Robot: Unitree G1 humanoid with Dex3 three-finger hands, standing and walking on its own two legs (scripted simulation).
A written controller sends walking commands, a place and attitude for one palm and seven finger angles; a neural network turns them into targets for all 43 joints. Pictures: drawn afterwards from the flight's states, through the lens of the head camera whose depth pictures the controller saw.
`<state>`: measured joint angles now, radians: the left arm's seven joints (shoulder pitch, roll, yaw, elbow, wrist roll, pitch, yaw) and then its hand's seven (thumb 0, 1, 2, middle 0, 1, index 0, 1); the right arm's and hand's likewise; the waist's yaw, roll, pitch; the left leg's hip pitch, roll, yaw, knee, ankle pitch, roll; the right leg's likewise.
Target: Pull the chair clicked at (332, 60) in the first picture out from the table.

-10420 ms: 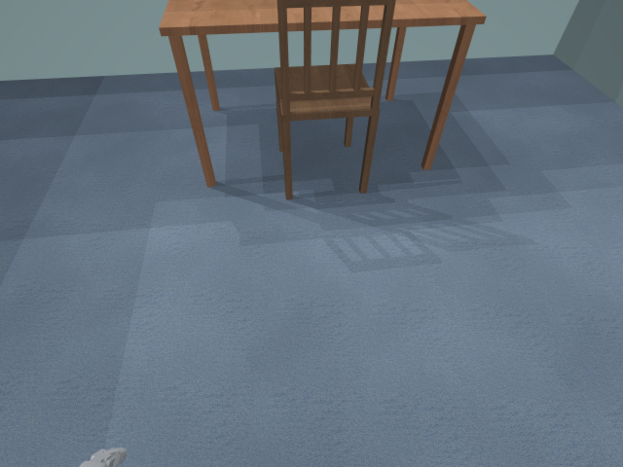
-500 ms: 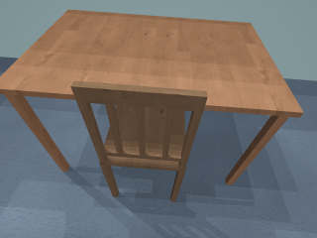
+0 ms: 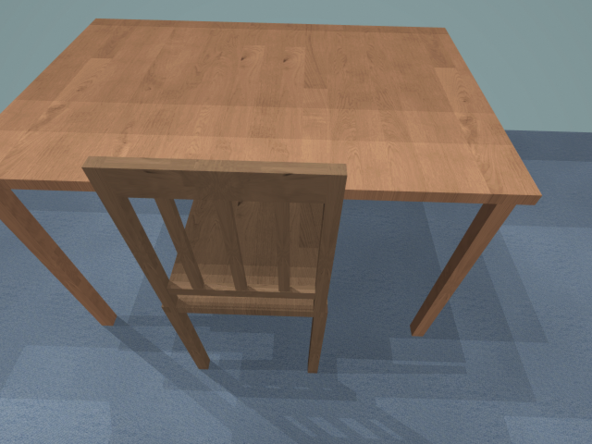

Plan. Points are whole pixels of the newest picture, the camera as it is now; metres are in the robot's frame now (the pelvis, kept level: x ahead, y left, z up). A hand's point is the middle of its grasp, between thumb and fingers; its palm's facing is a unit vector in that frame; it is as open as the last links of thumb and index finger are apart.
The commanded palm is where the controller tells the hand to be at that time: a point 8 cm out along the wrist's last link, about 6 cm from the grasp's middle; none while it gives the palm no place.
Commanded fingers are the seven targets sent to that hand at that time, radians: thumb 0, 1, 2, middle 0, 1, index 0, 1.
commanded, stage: come to a stop and stand still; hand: left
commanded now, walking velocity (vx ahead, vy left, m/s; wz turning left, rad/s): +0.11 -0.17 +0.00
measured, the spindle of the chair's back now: (233, 248) +0.46 +0.15 -0.08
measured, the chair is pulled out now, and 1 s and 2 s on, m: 0.00 0.00 0.00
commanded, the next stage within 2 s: none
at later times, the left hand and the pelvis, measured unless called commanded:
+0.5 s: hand out of the picture +0.01 +0.14 -0.17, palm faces +0.04 -0.97 -0.22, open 7.4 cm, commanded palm none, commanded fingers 0.00 0.90 0.90 -0.20 -0.30 -0.20 -0.30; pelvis +0.01 -0.03 +0.00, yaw -1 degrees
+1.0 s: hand out of the picture -0.05 +0.23 -0.17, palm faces +0.04 -0.98 -0.21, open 7.4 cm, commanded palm none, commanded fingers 0.00 0.90 0.90 -0.20 -0.30 -0.20 -0.30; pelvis -0.05 +0.04 +0.00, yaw +1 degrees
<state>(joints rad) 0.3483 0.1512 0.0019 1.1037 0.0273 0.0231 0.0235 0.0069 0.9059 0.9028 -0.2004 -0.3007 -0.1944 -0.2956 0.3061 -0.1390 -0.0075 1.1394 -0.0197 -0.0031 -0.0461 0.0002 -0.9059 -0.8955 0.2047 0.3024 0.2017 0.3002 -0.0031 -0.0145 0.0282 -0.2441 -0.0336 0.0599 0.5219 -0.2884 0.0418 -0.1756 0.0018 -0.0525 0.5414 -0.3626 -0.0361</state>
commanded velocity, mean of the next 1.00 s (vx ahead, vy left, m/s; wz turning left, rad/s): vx -0.03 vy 0.04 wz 0.00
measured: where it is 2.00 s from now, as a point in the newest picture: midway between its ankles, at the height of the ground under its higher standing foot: outside the picture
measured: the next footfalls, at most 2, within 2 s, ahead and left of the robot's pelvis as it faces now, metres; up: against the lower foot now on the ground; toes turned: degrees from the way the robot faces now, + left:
left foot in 0.26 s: +0.07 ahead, +0.07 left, +0.00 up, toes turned +2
right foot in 1.62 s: -0.07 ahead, -0.01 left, +0.00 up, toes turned -3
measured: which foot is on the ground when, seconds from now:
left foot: down 0.00-0.02, up 0.04-0.24, down 0.26-1.00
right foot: down 0.00-1.00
